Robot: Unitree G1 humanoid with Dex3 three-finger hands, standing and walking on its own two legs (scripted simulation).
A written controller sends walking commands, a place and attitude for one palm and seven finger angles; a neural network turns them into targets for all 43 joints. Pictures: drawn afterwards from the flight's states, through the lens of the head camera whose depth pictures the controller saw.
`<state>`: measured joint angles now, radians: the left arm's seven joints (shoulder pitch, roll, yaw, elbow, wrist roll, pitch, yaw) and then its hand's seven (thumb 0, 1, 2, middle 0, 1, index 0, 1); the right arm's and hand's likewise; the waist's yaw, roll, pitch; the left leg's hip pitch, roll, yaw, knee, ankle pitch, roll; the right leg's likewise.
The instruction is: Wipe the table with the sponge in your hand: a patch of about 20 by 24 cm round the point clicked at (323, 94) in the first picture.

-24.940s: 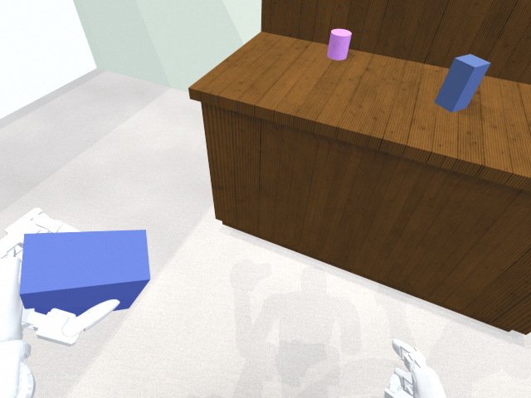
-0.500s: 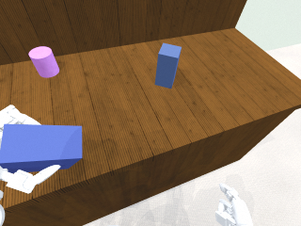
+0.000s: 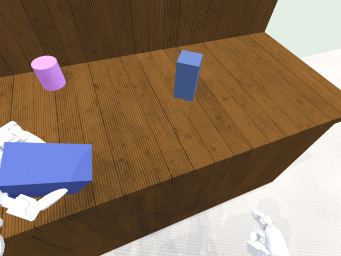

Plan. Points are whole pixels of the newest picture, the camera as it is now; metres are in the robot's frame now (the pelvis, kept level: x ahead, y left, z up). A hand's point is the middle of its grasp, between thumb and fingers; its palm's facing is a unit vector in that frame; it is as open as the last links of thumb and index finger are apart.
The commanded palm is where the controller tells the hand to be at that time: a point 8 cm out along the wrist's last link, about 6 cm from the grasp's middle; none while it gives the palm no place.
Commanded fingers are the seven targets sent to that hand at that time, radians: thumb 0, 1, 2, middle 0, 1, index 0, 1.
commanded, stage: come to a stop and stand still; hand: left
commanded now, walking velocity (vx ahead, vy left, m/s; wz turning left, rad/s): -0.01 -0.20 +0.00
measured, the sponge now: (59, 172) +0.23 +0.21 +0.14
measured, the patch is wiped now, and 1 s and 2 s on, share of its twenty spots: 0.00 0.00 0.00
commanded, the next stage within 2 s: look again from close up in 1.68 s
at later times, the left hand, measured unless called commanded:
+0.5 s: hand (26, 187) +0.20 +0.25 +0.14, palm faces +0.19 -0.89 -0.40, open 9.9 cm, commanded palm +0.15 +0.30 +0.18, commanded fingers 0.00 0.10 1.30 -1.20 -1.60 -1.20 -1.60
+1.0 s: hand out of the picture +0.20 +0.33 +0.16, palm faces +0.36 -0.86 -0.37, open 9.9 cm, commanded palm +0.14 +0.36 +0.18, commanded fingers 0.00 0.10 1.30 -1.20 -1.60 -1.20 -1.60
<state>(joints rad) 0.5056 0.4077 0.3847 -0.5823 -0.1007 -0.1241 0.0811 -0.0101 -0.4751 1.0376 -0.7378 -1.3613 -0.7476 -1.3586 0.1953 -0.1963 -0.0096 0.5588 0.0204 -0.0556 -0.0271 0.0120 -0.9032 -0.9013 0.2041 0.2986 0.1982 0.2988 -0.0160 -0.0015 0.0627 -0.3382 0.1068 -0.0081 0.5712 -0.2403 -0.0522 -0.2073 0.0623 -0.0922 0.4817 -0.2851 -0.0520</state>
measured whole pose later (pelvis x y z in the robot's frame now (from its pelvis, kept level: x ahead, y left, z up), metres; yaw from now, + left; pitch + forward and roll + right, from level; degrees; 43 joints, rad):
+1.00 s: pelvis -0.03 +0.08 +0.01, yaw -2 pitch -1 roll -2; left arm 0.39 0.36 0.36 -0.45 0.00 -0.22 0.09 -0.01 -0.48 1.04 -0.74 -1.35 -0.75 -1.35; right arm 0.21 -0.16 0.05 0.58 0.00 -0.17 -0.02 0.01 -0.90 -0.90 0.21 0.30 0.20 0.30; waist 0.04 -0.05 0.06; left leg -0.26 -0.06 0.02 0.45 -0.17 0.08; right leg -0.19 -0.03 0.00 0.39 -0.19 0.01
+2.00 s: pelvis -0.01 +0.05 +0.01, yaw -1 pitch +0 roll -2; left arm 0.46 0.37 0.34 -0.45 -0.04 -0.19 0.08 -0.01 -0.48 1.04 -0.74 -1.35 -0.75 -1.35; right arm 0.20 -0.20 0.02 0.58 0.01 -0.12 -0.04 0.01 -0.90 -0.90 0.20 0.30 0.20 0.30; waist 0.01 -0.01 0.03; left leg -0.26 -0.02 -0.01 0.44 -0.18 0.04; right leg -0.17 0.01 -0.02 0.37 -0.19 0.01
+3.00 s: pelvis -0.03 -0.01 -0.01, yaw +0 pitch -2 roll +0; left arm 0.30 0.64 0.35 -0.39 0.22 0.14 -0.02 -0.01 -0.48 1.04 -0.75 -1.35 -0.76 -1.34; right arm 0.17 -0.28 0.03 0.60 0.02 -0.05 -0.10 0.01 -0.90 -0.90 0.21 0.30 0.20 0.30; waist 0.08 0.08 -0.02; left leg -0.36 0.03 -0.06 0.67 -0.28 -0.03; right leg -0.29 0.06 -0.06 0.66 -0.34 -0.08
